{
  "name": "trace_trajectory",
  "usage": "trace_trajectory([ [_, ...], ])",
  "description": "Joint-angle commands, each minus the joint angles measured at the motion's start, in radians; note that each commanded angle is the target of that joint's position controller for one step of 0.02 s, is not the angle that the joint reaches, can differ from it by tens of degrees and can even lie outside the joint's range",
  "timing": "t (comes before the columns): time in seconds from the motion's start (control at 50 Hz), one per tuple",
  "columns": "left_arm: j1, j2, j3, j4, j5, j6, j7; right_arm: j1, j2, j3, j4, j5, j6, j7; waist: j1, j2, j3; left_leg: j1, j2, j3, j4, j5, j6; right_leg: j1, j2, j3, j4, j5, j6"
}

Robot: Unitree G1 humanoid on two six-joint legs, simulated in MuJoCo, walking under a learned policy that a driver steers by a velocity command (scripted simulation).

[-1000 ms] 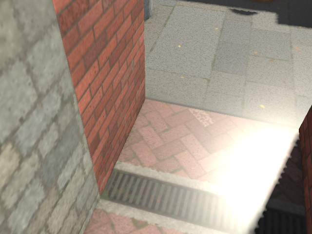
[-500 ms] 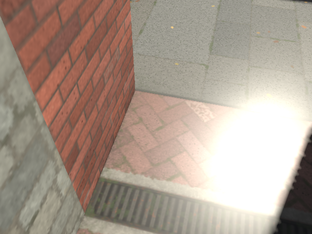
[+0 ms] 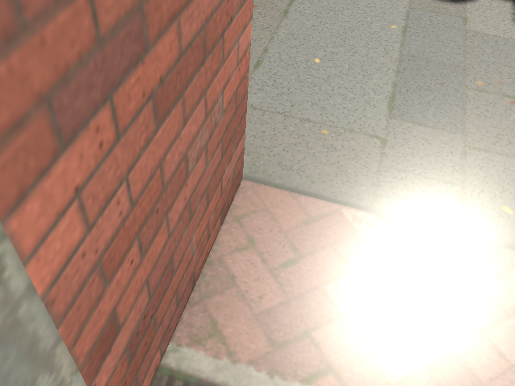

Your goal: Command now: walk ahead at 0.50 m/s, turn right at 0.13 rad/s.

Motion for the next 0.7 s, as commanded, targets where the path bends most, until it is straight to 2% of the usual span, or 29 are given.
trace_trajectory([
  [0.02, -0.018, -0.002, 0.009, -0.126, 0.053, 0.043, 0.006, -0.016, -0.118, -0.018, -0.022, -0.006, -0.035, -0.051, 0.041, 0.113, 0.074, 0.016, 0.353, -0.399, -0.39, -0.082, 0.173, -0.216, -0.117, 0.112, -0.276, 0.278, 0.018],
  [0.04, -0.019, -0.019, 0.009, -0.136, 0.059, 0.042, -0.001, 0.003, -0.124, -0.024, -0.011, 0.002, -0.04, -0.064, 0.042, 0.135, 0.08, -0.007, 0.323, -0.315, -0.396, 0.02, 0.178, -0.19, -0.122, 0.101, -0.381, 0.319, 0.035],
  [0.06, -0.053, -0.013, 0.01, -0.151, 0.058, 0.037, -0.006, 0.044, -0.128, -0.024, 0.002, -0.005, -0.042, -0.072, 0.024, 0.148, 0.076, 0.004, 0.314, -0.255, -0.398, 0.126, 0.18, -0.183, -0.121, 0.087, -0.439, 0.364, 0.048],
  [0.08, -0.098, -0.01, 0.008, -0.178, 0.06, 0.028, -0.012, 0.072, -0.134, -0.031, 0.006, -0.002, -0.039, -0.079, 0.015, 0.165, 0.066, 0.047, 0.306, -0.215, -0.401, 0.181, 0.178, -0.204, -0.126, 0.079, -0.514, 0.408, 0.054],
  [0.12, -0.178, -0.02, 0.001, -0.215, 0.065, 0.018, -0.029, 0.134, -0.149, -0.042, 0.018, 0.013, -0.032, -0.088, -0.013, 0.167, 0.038, 0.153, 0.304, -0.156, -0.403, 0.209, 0.157, -0.23, -0.133, 0.054, -0.667, 0.49, 0.057],
  [0.14, -0.228, -0.019, 0.0, -0.232, 0.068, 0.015, -0.039, 0.144, -0.159, -0.049, 0.014, 0.019, -0.031, -0.091, -0.026, 0.162, 0.052, 0.18, 0.296, -0.122, -0.405, 0.217, 0.134, -0.222, -0.132, 0.034, -0.755, 0.535, 0.054],
  [0.18, -0.306, -0.007, 0.003, -0.251, 0.059, 0.017, -0.052, 0.175, -0.154, -0.054, 0.02, 0.022, -0.037, -0.087, -0.058, 0.193, 0.064, 0.218, 0.283, -0.054, -0.421, 0.194, 0.1, -0.18, -0.135, -0.035, -0.854, 0.572, 0.044],
  [0.2, -0.323, -0.001, 0.005, -0.256, 0.05, 0.018, -0.061, 0.176, -0.159, -0.059, 0.014, 0.024, -0.031, -0.085, -0.064, 0.209, 0.067, 0.236, 0.273, -0.04, -0.43, 0.124, 0.087, -0.148, -0.127, -0.071, -0.914, 0.557, 0.037],
  [0.22, -0.362, 0.001, 0.006, -0.269, 0.047, 0.017, -0.069, 0.179, -0.168, -0.065, 0.013, 0.026, -0.03, -0.081, -0.077, 0.205, 0.091, 0.246, 0.275, -0.023, -0.441, 0.103, 0.075, -0.12, -0.126, -0.096, -0.952, 0.535, 0.026],
  [0.26, -0.412, 0.0, 0.005, -0.294, 0.048, 0.014, -0.084, 0.174, -0.199, -0.079, 0.01, 0.028, -0.025, -0.073, -0.083, 0.196, 0.121, 0.302, 0.296, -0.001, -0.446, 0.107, 0.055, -0.081, -0.125, -0.117, -1.032, 0.454, -0.007],
  [0.28, -0.413, 0.012, 0.009, -0.297, 0.046, 0.01, -0.093, 0.155, -0.224, -0.087, 0.003, 0.02, -0.02, -0.072, -0.08, 0.203, 0.117, 0.313, 0.297, 0.028, -0.438, 0.098, 0.035, -0.027, -0.121, -0.133, -1.085, 0.4, -0.025],
  [0.3, -0.414, 0.023, 0.015, -0.3, 0.051, 0.006, -0.101, 0.156, -0.235, -0.092, 0.004, 0.019, -0.018, -0.07, -0.07, 0.199, 0.119, 0.319, 0.301, 0.054, -0.406, 0.17, 0.03, 0.037, -0.102, -0.159, -1.116, 0.341, -0.05],
  [0.32, -0.375, 0.03, 0.024, -0.296, 0.059, 0.002, -0.107, 0.161, -0.261, -0.102, 0.005, 0.027, -0.015, -0.062, -0.046, 0.221, 0.104, 0.334, 0.3, 0.084, -0.321, 0.362, 0.028, 0.113, -0.068, -0.194, -1.138, 0.246, -0.076],
  [0.34, -0.297, 0.078, 0.047, -0.294, 0.055, -0.002, -0.115, 0.126, -0.264, -0.095, -0.02, 0.026, -0.017, -0.053, 0.024, 0.227, 0.052, 0.352, 0.285, 0.109, -0.188, 0.6, 0.029, 0.22, -0.029, -0.217, -1.175, 0.172, -0.113],
  [0.36, -0.143, 0.13, 0.079, -0.246, 0.051, 0.0, -0.11, 0.132, -0.248, -0.09, -0.031, 0.028, -0.023, -0.052, 0.094, 0.201, -0.039, 0.305, 0.267, 0.134, 0.013, 0.747, 0.014, 0.427, 0.02, -0.235, -1.219, 0.228, -0.146],
  [0.38, 0.04, 0.186, 0.107, -0.192, 0.041, 0.005, -0.094, 0.125, -0.23, -0.081, -0.061, 0.006, -0.034, -0.056, 0.175, 0.059, -0.132, 0.035, 0.23, 0.135, 0.353, 0.545, -0.028, 0.748, -0.048, -0.069, -1.241, 0.368, -0.196],
  [0.4, 0.075, 0.362, 0.132, -0.181, 0.052, 0.015, -0.084, 0.185, -0.091, -0.035, -0.157, -0.015, -0.088, -0.033, 0.055, -0.386, -0.288, -0.415, 0.021, 0.003, 0.753, -0.266, -0.084, 1.068, -0.281, 0.519, -1.391, 0.178, -0.395],
  [0.42, 0.168, 0.266, 0.105, -0.195, 0.06, 0.009, -0.07, 0.114, -0.168, -0.056, -0.15, 0.002, -0.151, -0.009, 0.127, -0.298, -0.421, -0.504, 0.023, -0.178, 0.878, -0.257, -0.059, 1.14, -0.344, 0.705, -1.544, 0.106, -0.403],
  [0.44, 0.139, 0.208, 0.09, -0.208, 0.084, -0.003, -0.07, 0.023, -0.207, -0.066, -0.149, 0.016, -0.166, -0.005, 0.138, -0.172, -0.324, -0.588, 0.042, -0.17, 0.888, -0.198, -0.045, 1.08, -0.342, 0.6, -1.519, 0.26, -0.368],
  [0.46, 0.056, 0.173, 0.078, -0.224, 0.061, -0.021, -0.07, 0.002, -0.199, -0.064, -0.14, -0.004, -0.159, -0.014, 0.088, -0.04, -0.229, -0.544, 0.081, -0.158, 0.796, -0.141, -0.044, 0.919, -0.303, 0.457, -1.486, 0.388, -0.322],
  [0.48, -0.066, 0.129, 0.068, -0.247, 0.048, -0.033, -0.077, 0.003, -0.205, -0.075, -0.14, -0.002, -0.146, -0.026, 0.016, 0.042, -0.148, -0.397, 0.125, -0.163, 0.673, -0.097, -0.043, 0.701, -0.264, 0.346, -1.49, 0.504, -0.284],
  [0.5, -0.109, 0.127, 0.068, -0.257, 0.051, -0.039, -0.08, 0.017, -0.19, -0.081, -0.132, 0.002, -0.126, -0.031, -0.034, 0.036, -0.132, -0.287, 0.141, -0.167, 0.6, -0.091, -0.039, 0.572, -0.238, 0.299, -1.515, 0.533, -0.275],
  [0.52, -0.126, 0.133, 0.071, -0.258, 0.053, -0.042, -0.081, 0.009, -0.181, -0.082, -0.141, 0.004, -0.11, -0.03, -0.051, 0.027, -0.104, -0.225, 0.135, -0.151, 0.542, -0.098, -0.04, 0.492, -0.218, 0.274, -1.538, 0.559, -0.277],
  [0.56, -0.103, 0.152, 0.078, -0.244, 0.047, -0.046, -0.071, -0.045, -0.164, -0.085, -0.168, -0.013, -0.092, -0.023, -0.06, 0.031, -0.054, -0.178, 0.103, -0.112, 0.412, -0.051, -0.051, 0.399, -0.185, 0.207, -1.565, 0.618, -0.287],
  [0.58, -0.078, 0.163, 0.082, -0.232, 0.04, -0.046, -0.06, -0.099, -0.153, -0.081, -0.189, -0.018, -0.09, -0.02, -0.049, 0.027, -0.033, -0.173, 0.083, -0.097, 0.307, -0.002, -0.06, 0.383, -0.17, 0.181, -1.574, 0.617, -0.286],
  [0.62, -0.028, 0.168, 0.085, -0.211, 0.029, -0.045, -0.048, -0.231, -0.125, -0.064, -0.23, -0.018, -0.092, -0.007, -0.008, 0.018, 0.006, -0.138, 0.045, -0.089, 0.092, 0.153, -0.066, 0.365, -0.139, 0.154, -1.582, 0.56, -0.272],
  [0.66, 0.0, 0.155, 0.083, -0.208, 0.031, -0.053, -0.052, -0.289, -0.121, -0.058, -0.248, -0.003, -0.091, 0.003, 0.029, -0.014, 0.031, -0.072, 0.004, -0.069, -0.079, 0.303, -0.062, 0.353, -0.121, 0.155, -1.585, 0.526, -0.247],
  [0.68, 0.029, 0.151, 0.081, -0.195, 0.032, -0.057, -0.058, -0.302, -0.124, -0.059, -0.248, 0.006, -0.089, 0.007, 0.035, -0.027, 0.023, -0.036, -0.002, -0.074, -0.1, 0.348, -0.065, 0.378, -0.143, 0.179, -1.582, 0.499, -0.243],
  [0.7, 0.054, 0.134, 0.076, -0.185, 0.027, -0.061, -0.06, -0.311, -0.122, -0.058, -0.247, 0.006, -0.09, 0.008, 0.05, -0.027, 0.03, -0.025, 0.005, -0.076, -0.114, 0.368, -0.062, 0.398, -0.161, 0.204, -1.593, 0.456, -0.243],
])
